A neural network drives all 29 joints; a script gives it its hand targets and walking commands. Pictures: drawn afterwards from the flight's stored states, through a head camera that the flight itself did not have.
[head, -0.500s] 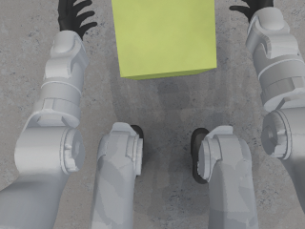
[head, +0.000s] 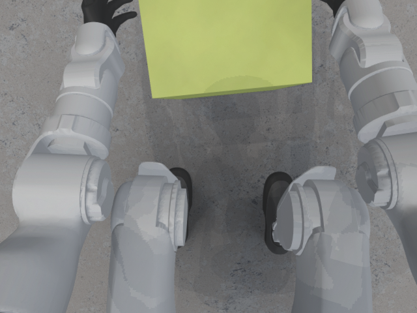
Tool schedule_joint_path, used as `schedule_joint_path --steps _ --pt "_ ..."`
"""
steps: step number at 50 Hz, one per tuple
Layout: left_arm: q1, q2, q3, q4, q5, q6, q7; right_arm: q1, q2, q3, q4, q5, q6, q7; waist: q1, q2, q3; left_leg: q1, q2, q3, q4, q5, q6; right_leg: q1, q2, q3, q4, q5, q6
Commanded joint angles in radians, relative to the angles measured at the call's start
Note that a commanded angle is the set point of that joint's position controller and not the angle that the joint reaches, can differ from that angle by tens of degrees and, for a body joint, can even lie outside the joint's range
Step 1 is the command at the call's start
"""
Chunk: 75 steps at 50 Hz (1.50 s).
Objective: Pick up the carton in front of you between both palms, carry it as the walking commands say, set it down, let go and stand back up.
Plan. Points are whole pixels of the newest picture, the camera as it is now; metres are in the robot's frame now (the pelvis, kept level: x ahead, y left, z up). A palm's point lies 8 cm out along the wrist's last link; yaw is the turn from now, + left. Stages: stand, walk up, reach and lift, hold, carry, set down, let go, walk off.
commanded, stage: reach and lift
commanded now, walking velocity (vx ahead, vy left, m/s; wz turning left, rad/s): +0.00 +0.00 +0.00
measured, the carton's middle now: (223, 33) +0.53 +0.02 -0.24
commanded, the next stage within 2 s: none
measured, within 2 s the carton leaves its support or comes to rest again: leaves its support in 0.50 s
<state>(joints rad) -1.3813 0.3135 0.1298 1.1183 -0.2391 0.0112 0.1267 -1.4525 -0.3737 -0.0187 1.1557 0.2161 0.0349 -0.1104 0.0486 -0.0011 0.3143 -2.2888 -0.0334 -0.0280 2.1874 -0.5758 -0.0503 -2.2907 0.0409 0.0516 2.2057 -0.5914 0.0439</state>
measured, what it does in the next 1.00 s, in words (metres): rises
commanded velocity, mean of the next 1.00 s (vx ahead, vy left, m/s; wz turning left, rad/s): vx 0.00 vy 0.00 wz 0.00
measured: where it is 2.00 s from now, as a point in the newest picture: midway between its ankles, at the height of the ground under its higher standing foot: (226, 223)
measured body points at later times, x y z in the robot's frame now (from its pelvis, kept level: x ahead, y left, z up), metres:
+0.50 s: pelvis +0.00 +0.00 +0.00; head +0.36 +0.00 +0.26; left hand +0.54 +0.17 -0.18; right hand +0.56 -0.13 -0.18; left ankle +0.11 +0.13 -0.33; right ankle +0.10 -0.13 -0.33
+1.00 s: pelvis -0.01 +0.00 +0.09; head +0.26 +0.00 +0.45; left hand +0.50 +0.17 +0.02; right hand +0.51 -0.14 +0.02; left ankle +0.11 +0.13 -0.33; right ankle +0.10 -0.13 -0.33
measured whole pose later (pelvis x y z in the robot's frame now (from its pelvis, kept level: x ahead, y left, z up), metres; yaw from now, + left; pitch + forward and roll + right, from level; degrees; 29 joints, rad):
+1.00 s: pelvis -0.01 +0.00 +0.09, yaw +0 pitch +43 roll +0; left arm -1.10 0.03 0.52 0.77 0.21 0.35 0.06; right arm -1.17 -0.05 -0.46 0.85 -0.22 0.34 -0.06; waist 0.03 -0.01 -0.13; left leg -2.12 -0.10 -0.08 1.85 -0.48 -0.08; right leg -2.11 0.11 0.09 1.86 -0.50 0.07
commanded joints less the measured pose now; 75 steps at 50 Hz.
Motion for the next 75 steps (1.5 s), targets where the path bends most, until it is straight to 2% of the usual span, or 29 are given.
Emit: schedule_joint_path --steps 1,8,11,13,15,17,20,24,28,31,33,36,39,41,45,49,54,61,67,75 --pt "-0.198 0.101 0.018 -0.075 0.014 -0.018 -0.002 -0.222 -0.083 -0.028 -0.066 -0.017 -0.018 0.001 0.017 -0.042 -1.146 0.564 -0.001 0.081 -0.168 0.370 -0.013 0.566 0.002 -0.071 -0.168 0.328 -0.006" --pt "-0.305 0.003 -0.039 -0.101 -0.001 -0.018 -0.002 -0.328 0.011 0.029 -0.089 0.004 -0.024 0.001 0.019 -0.048 -1.162 0.587 -0.015 0.084 -0.190 0.336 -0.014 0.601 0.015 -0.074 -0.186 0.296 -0.011" --pt "-0.336 -0.035 -0.009 -0.091 0.044 -0.017 0.003 -0.356 0.056 0.011 -0.077 -0.035 -0.019 -0.002 0.022 -0.050 -1.154 0.598 -0.026 0.088 -0.194 0.315 -0.015 0.606 0.028 -0.079 -0.196 0.273 -0.008" --pt "-0.443 -0.282 -0.076 -0.115 0.041 -0.005 -0.046 -0.452 0.317 0.081 -0.085 -0.026 -0.010 0.047 0.025 -0.055 -1.144 0.596 -0.043 0.090 -0.188 0.306 -0.007 0.589 0.047 -0.082 -0.191 0.266 -0.016" --pt "-0.573 -0.588 -0.131 -0.128 0.063 0.018 -0.123 -0.553 0.639 0.127 -0.084 -0.049 0.010 0.121 0.023 -0.062 -1.113 0.568 -0.059 0.092 -0.174 0.288 -0.006 0.568 0.068 -0.082 -0.178 0.259 -0.027" --pt "-0.626 -0.769 -0.131 -0.156 0.104 0.054 -0.198 -0.557 0.840 0.103 -0.100 -0.093 0.042 0.187 0.023 -0.062 -1.061 0.525 -0.076 0.114 -0.162 0.260 0.002 0.540 0.080 -0.089 -0.170 0.237 -0.027" --pt "-0.625 -0.907 -0.134 -0.219 0.120 0.095 -0.264 -0.531 0.975 0.076 -0.136 -0.116 0.072 0.243 0.023 -0.060 -1.052 0.501 -0.085 0.124 -0.143 0.301 0.013 0.509 0.092 -0.106 -0.154 0.276 -0.029" --pt "-0.623 -1.019 -0.187 -0.321 0.075 0.120 -0.291 -0.531 1.088 0.116 -0.245 -0.082 0.092 0.259 0.021 -0.052 -1.229 0.568 -0.087 0.132 -0.126 0.417 0.012 0.572 0.101 -0.122 -0.135 0.393 -0.035" --pt "-0.620 -1.114 -0.267 -0.450 0.024 0.151 -0.284 -0.565 1.168 0.205 -0.412 -0.032 0.112 0.240 0.025 -0.049 -1.563 0.713 -0.098 0.143 -0.129 0.556 0.001 0.737 0.110 -0.136 -0.137 0.535 -0.028" --pt "-0.605 -1.168 -0.320 -0.547 0.023 0.188 -0.279 -0.541 1.239 0.251 -0.521 -0.046 0.148 0.221 0.014 -0.064 -1.772 0.756 -0.111 0.158 -0.152 0.570 -0.002 0.854 0.119 -0.140 -0.171 0.574 -0.016" --pt "-0.580 -1.195 -0.332 -0.593 0.042 0.216 -0.276 -0.498 1.282 0.264 -0.561 -0.061 0.177 0.215 0.013 -0.063 -1.824 0.778 -0.121 0.161 -0.187 0.542 -0.001 0.870 0.128 -0.144 -0.204 0.549 -0.012" --pt "-0.505 -1.234 -0.304 -0.556 0.100 0.261 -0.281 -0.415 1.333 0.233 -0.522 -0.113 0.225 0.227 0.012 -0.056 -1.695 0.732 -0.130 0.159 -0.267 0.415 0.001 0.788 0.136 -0.148 -0.278 0.406 -0.013" --pt "-0.437 -1.257 -0.215 -0.435 0.180 0.296 -0.295 -0.341 1.348 0.135 -0.398 -0.191 0.261 0.252 0.010 -0.048 -1.440 0.629 -0.132 0.149 -0.351 0.248 0.008 0.645 0.137 -0.148 -0.368 0.224 -0.019" --pt "-0.420 -1.253 -0.142 -0.378 0.236 0.311 -0.306 -0.325 1.339 0.057 -0.337 -0.241 0.275 0.265 0.009 -0.041 -1.338 0.595 -0.132 0.145 -0.398 0.175 0.014 0.595 0.136 -0.149 -0.417 0.150 -0.027" --pt "-0.431 -1.253 -0.070 -0.339 0.297 0.319 -0.314 -0.326 1.338 -0.036 -0.279 -0.302 0.285 0.280 0.000 -0.031 -1.316 0.625 -0.133 0.142 -0.470 0.135 0.020 0.607 0.137 -0.145 -0.493 0.116 -0.034" --pt "-0.426 -1.274 -0.055 -0.339 0.325 0.325 -0.322 -0.319 1.352 -0.066 -0.274 -0.329 0.291 0.291 -0.009 -0.019 -1.373 0.698 -0.135 0.138 -0.536 0.131 0.019 0.669 0.139 -0.141 -0.557 0.114 -0.036" --pt "-0.383 -1.330 -0.098 -0.371 0.319 0.345 -0.331 -0.280 1.400 -0.032 -0.315 -0.322 0.307 0.309 -0.013 -0.006 -1.470 0.818 -0.136 0.133 -0.606 0.174 0.014 0.761 0.142 -0.139 -0.622 0.150 -0.031" --pt "-0.271 -1.404 -0.220 -0.450 0.265 0.356 -0.334 -0.185 1.466 0.097 -0.419 -0.259 0.317 0.317 -0.014 -0.006 -1.550 0.981 -0.138 0.118 -0.684 0.284 0.004 0.905 0.148 -0.132 -0.700 0.250 -0.018" --pt "-0.157 -1.431 -0.288 -0.483 0.241 0.354 -0.329 -0.077 1.503 0.174 -0.465 -0.229 0.318 0.309 -0.014 -0.015 -1.491 1.073 -0.141 0.099 -0.770 0.304 0.004 1.023 0.148 -0.113 -0.788 0.279 -0.011" --pt "0.007 -1.449 -0.299 -0.464 0.260 0.335 -0.325 0.087 1.532 0.189 -0.454 -0.247 0.301 0.299 -0.021 -0.017 -1.350 1.197 -0.139 0.067 -0.912 0.311 0.010 1.176 0.141 -0.077 -0.938 0.298 -0.012"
